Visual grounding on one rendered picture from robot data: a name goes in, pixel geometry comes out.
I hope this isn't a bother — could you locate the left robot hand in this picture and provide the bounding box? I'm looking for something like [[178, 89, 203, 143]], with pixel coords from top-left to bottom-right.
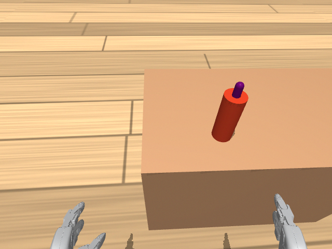
[[50, 202, 106, 249]]

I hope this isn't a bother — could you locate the right robot hand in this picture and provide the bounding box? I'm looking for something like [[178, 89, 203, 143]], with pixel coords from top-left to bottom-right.
[[272, 193, 307, 249]]

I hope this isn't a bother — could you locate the bottle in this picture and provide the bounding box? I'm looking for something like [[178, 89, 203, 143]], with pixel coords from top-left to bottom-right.
[[212, 82, 248, 142]]

